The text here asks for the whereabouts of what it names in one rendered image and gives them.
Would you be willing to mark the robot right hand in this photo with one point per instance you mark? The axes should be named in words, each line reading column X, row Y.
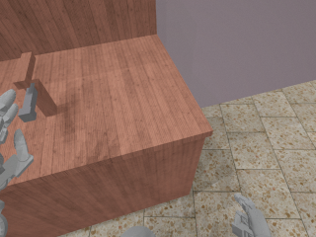
column 251, row 224

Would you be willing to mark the tap lever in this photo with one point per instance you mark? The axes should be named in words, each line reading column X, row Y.
column 28, row 111

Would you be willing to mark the robot left hand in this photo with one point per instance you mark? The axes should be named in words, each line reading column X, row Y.
column 16, row 164

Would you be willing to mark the counter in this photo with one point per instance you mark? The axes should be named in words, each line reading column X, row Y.
column 117, row 128

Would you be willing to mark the robot left thigh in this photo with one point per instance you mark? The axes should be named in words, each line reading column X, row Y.
column 138, row 231

